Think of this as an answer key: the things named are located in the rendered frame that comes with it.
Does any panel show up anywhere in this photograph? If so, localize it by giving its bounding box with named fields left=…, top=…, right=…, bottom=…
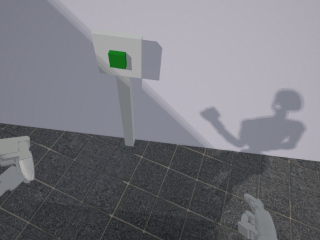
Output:
left=91, top=29, right=143, bottom=147

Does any button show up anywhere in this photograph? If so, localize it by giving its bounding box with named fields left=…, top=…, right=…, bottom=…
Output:
left=108, top=50, right=127, bottom=69

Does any robot right hand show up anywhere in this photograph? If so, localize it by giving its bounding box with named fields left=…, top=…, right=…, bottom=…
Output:
left=237, top=193, right=277, bottom=240

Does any robot left hand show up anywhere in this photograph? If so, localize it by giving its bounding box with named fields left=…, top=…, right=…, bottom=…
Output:
left=0, top=136, right=35, bottom=196

